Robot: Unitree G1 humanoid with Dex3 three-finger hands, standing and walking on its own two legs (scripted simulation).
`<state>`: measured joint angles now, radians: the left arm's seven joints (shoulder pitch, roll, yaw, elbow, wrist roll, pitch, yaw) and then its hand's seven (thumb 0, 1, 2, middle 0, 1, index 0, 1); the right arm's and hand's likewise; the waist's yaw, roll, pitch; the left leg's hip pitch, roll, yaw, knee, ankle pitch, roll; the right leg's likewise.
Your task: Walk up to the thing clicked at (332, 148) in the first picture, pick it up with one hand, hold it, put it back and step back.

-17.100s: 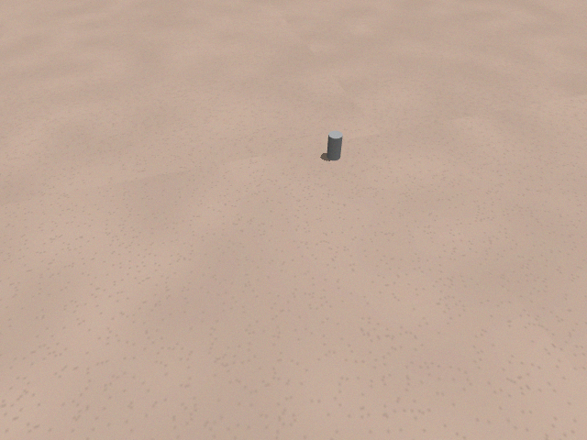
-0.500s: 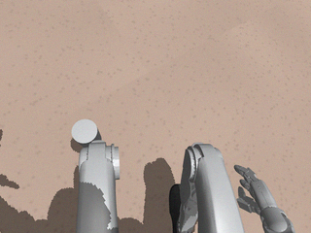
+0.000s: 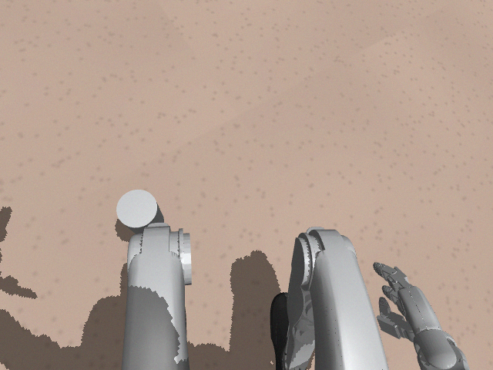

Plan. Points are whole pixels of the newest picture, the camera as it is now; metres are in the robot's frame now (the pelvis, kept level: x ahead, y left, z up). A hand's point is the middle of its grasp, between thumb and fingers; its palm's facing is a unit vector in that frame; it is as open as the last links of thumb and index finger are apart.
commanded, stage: go down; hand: left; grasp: from the side
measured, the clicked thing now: (142, 215) +0.38 +0.22 -0.28
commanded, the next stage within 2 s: approach in 1.40 s
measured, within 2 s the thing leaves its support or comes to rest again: neither
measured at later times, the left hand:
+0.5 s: hand out of the picture +0.31 +0.39 +0.01, palm faces +0.03 -0.99 -0.10, open 16.7 cm
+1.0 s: hand out of the picture +0.31 +0.39 +0.01, palm faces +0.03 -0.99 -0.10, open 16.8 cm
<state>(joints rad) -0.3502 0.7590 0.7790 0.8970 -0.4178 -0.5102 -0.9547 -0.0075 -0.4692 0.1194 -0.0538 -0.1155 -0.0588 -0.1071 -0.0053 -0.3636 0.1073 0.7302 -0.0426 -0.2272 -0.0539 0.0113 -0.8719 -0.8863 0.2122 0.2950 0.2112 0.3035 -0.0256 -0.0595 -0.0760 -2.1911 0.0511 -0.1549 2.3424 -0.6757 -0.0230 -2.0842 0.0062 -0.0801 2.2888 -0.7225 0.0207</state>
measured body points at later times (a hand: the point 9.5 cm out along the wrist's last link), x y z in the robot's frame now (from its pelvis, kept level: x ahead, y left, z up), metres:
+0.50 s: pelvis +0.00 +0.00 +0.00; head +0.19 +0.08 +0.40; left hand +0.30 +0.45 +0.02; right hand +0.22 -0.26 -0.09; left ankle +0.09 +0.13 -0.32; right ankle +0.10 -0.12 -0.32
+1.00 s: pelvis +0.00 +0.00 +0.00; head +0.19 +0.08 +0.40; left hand +0.30 +0.45 +0.02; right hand +0.21 -0.26 -0.09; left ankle +0.09 +0.13 -0.32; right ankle +0.10 -0.12 -0.32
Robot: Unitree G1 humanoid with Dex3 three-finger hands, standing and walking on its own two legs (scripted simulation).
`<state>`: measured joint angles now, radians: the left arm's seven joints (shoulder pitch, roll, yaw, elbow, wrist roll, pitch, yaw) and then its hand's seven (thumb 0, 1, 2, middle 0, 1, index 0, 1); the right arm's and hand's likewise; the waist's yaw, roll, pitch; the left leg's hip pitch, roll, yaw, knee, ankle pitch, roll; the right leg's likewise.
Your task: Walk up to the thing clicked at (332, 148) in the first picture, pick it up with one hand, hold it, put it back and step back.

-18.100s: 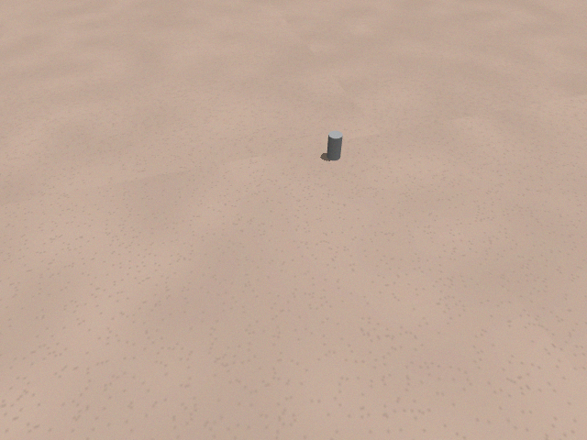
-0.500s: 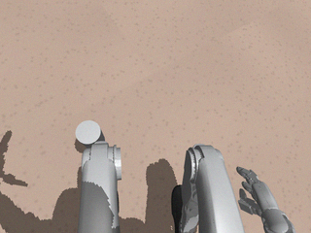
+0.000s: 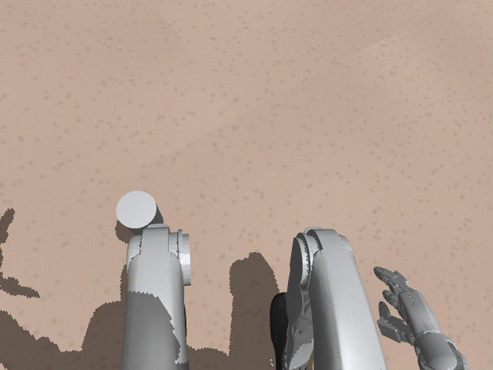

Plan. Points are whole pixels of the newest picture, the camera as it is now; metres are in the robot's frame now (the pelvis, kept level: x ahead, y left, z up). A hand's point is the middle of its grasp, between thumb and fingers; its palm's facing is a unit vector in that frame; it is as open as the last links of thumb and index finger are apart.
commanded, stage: go down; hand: left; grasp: from the side
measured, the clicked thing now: (142, 217) +0.38 +0.22 -0.28
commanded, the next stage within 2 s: approach in 0.40 s
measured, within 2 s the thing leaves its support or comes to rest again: neither
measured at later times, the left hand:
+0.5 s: hand out of the picture +0.31 +0.39 +0.01, palm faces +0.03 -0.99 -0.13, open 16.7 cm
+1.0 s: hand (61, 222) +0.33 +0.32 -0.14, palm faces +0.02 -1.00 +0.04, open 17.5 cm
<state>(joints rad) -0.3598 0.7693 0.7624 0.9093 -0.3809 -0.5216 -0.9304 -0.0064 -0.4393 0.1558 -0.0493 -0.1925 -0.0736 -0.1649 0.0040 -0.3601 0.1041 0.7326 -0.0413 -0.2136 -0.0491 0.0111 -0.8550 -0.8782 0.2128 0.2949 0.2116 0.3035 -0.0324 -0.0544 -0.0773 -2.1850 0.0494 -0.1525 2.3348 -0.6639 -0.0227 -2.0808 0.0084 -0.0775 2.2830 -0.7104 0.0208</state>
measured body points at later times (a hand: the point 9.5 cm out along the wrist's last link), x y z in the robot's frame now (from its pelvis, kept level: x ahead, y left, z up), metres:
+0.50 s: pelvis +0.00 +0.00 +0.00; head +0.19 +0.07 +0.40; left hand +0.30 +0.45 +0.02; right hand +0.21 -0.26 -0.10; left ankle +0.09 +0.14 -0.32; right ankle +0.10 -0.12 -0.32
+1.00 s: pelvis +0.00 +0.00 -0.05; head +0.21 +0.10 +0.34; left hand +0.33 +0.38 -0.14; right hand +0.22 -0.26 -0.12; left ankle +0.09 +0.13 -0.32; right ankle +0.10 -0.12 -0.32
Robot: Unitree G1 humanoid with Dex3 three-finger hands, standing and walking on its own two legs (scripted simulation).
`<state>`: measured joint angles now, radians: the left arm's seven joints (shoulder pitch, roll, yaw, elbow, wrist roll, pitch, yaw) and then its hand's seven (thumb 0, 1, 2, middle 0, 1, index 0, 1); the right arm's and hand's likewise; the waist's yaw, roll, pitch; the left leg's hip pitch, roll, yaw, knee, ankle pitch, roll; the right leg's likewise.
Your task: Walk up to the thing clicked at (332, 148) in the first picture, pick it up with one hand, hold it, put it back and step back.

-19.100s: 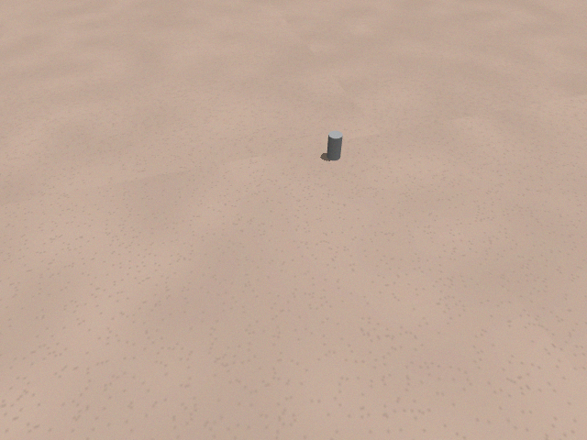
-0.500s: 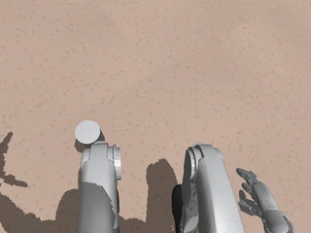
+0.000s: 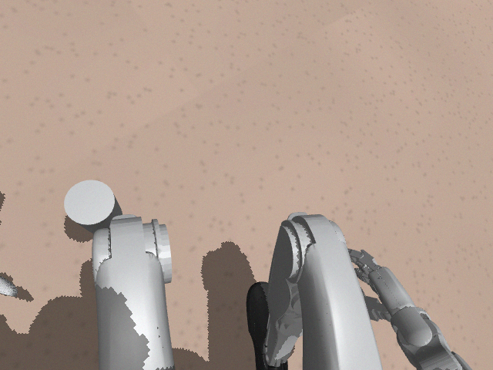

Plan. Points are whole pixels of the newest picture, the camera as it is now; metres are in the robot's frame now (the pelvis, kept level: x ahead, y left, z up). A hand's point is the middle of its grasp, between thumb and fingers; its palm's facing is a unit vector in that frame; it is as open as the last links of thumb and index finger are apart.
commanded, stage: approach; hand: left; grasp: from the side
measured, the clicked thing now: (97, 210) +0.37 +0.24 -0.24
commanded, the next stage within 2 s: close in in 0.08 s
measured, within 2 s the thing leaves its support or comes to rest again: leaves its support in 1.60 s
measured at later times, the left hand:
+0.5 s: hand (77, 208) +0.36 +0.27 -0.20, palm faces +0.05 -1.00 +0.07, open 17.5 cm
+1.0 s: hand (91, 210) +0.36 +0.25 -0.20, palm faces +0.04 -1.00 +0.03, open 17.3 cm
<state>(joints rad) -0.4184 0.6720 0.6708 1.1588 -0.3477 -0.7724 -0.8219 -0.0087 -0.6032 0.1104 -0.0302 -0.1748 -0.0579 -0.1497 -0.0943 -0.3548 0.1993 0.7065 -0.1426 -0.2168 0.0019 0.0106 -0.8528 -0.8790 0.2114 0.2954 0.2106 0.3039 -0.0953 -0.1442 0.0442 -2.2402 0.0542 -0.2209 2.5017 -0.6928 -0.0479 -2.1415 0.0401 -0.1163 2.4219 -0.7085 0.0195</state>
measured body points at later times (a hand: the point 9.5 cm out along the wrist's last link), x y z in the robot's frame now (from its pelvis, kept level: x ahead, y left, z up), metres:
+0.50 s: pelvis +0.00 +0.02 -0.03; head +0.21 +0.20 +0.32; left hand +0.35 +0.32 -0.20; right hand +0.21 -0.22 -0.07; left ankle +0.08 +0.14 -0.28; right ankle +0.10 -0.12 -0.28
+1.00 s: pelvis -0.02 +0.02 -0.03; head +0.19 +0.21 +0.32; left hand +0.35 +0.30 -0.20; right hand +0.16 -0.22 -0.05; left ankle +0.08 +0.14 -0.28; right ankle +0.10 -0.12 -0.28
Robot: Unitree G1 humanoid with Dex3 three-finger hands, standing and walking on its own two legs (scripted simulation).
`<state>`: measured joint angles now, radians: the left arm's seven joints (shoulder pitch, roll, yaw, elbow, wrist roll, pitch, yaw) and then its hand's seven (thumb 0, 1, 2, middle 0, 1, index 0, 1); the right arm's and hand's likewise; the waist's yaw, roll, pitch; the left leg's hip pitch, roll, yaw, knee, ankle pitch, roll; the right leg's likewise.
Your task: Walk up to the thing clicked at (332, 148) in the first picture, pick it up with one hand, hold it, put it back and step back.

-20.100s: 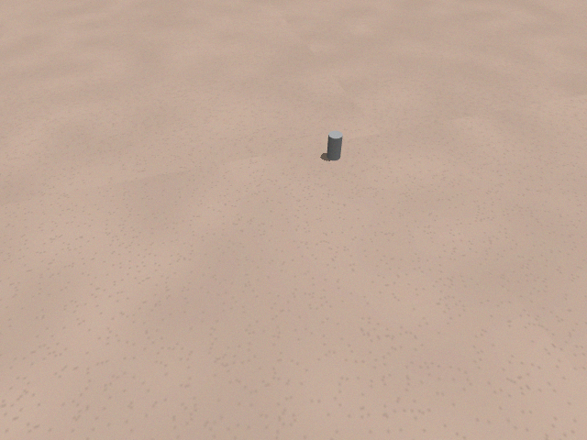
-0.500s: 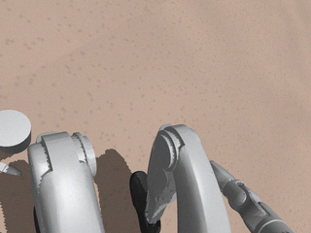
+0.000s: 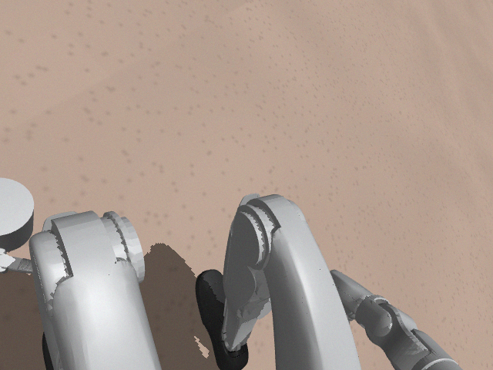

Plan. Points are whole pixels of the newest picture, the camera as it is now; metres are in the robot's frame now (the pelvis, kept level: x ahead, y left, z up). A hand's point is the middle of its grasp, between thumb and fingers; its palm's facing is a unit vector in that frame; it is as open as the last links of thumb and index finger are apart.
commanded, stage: close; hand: left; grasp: from the side
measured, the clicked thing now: (1, 218) +0.36 +0.26 -0.20
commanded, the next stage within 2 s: settle in 0.56 s
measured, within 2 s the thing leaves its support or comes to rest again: leaves its support in 0.60 s
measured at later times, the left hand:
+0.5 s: hand out of the picture +0.36 +0.27 -0.17, palm faces +0.20 -0.98 +0.02, open 13.0 cm
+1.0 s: hand out of the picture +0.36 +0.27 -0.16, palm faces +0.18 -0.98 +0.02, open 10.8 cm
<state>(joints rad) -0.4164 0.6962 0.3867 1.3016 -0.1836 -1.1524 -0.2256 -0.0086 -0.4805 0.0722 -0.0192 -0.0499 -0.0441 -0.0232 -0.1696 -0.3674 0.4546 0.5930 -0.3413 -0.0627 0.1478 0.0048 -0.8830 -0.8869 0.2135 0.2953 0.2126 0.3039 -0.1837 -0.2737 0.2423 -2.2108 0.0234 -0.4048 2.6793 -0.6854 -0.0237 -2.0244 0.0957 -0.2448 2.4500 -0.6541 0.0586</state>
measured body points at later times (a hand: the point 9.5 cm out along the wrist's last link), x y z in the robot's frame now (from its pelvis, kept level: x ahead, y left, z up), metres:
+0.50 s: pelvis +0.00 +0.00 +0.00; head +0.19 +0.21 +0.35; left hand +0.34 +0.32 -0.17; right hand +0.21 -0.22 -0.02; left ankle +0.09 +0.13 -0.24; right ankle +0.14 -0.13 -0.24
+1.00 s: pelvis +0.00 +0.00 +0.01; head +0.19 +0.21 +0.35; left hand +0.35 +0.32 -0.16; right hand +0.20 -0.23 -0.02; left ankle +0.09 +0.13 -0.24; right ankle +0.14 -0.13 -0.24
